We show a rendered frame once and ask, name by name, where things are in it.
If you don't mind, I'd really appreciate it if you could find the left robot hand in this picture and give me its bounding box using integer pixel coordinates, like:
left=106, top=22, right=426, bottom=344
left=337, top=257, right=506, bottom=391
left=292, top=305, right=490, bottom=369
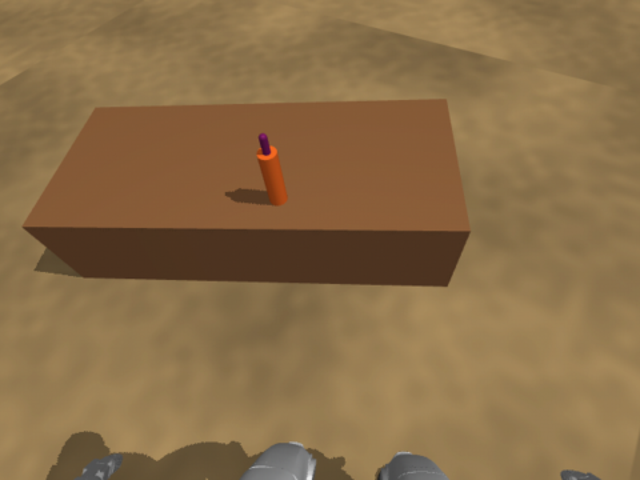
left=74, top=454, right=123, bottom=480

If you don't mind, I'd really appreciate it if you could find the bottle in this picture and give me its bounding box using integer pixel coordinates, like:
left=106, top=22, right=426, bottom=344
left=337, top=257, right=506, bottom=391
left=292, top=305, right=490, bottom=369
left=257, top=133, right=288, bottom=206

